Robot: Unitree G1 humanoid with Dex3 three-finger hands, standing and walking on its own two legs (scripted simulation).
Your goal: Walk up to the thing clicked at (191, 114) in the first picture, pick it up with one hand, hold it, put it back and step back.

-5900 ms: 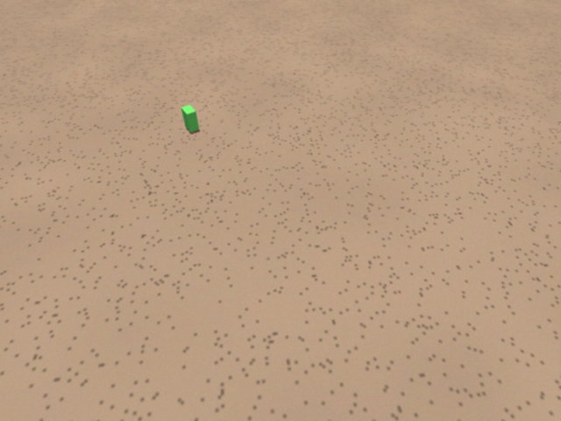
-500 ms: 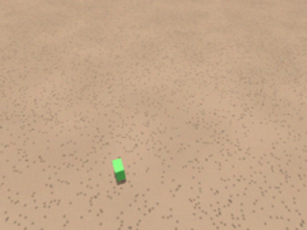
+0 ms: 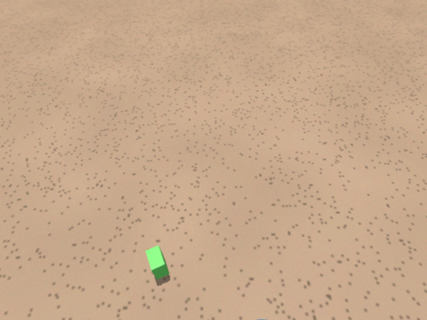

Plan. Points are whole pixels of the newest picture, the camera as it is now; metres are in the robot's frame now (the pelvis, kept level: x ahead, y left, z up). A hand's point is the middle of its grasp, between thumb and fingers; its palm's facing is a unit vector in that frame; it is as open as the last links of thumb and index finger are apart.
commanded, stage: walk up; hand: left
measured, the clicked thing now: (157, 262) +0.49 +0.25 -0.69
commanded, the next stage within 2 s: stand in 1.46 s
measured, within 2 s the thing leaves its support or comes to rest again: neither
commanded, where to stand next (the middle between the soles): +0.13 +0.03 m, yaw +1 degrees
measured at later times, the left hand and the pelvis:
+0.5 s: hand out of the picture +0.11 +0.28 -0.15, palm faces +0.00 -0.94 -0.33, open 7.4 cm; pelvis +0.05 +0.02 +0.01, yaw +1 degrees
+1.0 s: hand out of the picture +0.12 +0.28 -0.13, palm faces +0.02 -0.94 -0.35, open 7.4 cm; pelvis +0.06 +0.02 +0.03, yaw +1 degrees
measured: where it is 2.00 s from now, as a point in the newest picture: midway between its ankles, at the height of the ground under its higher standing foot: outside the picture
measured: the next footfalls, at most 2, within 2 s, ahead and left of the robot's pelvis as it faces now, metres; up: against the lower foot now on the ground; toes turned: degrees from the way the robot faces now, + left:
left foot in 0.24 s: +0.12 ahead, +0.15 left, +0.00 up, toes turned +2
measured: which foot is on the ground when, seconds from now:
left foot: up 0.00-0.22, down 0.24-1.00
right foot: down 0.00-1.00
